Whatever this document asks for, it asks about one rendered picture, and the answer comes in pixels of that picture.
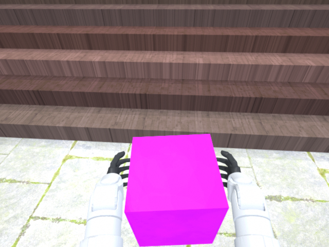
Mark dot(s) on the right robot forearm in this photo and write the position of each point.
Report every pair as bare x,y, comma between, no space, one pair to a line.
250,213

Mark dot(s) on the robot left hand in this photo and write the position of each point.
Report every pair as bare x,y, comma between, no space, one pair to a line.
116,162

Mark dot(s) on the robot right hand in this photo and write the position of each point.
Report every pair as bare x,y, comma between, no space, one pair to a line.
231,165

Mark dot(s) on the left robot forearm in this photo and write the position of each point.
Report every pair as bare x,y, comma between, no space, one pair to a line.
104,217

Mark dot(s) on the carton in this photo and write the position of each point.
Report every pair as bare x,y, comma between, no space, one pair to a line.
175,194

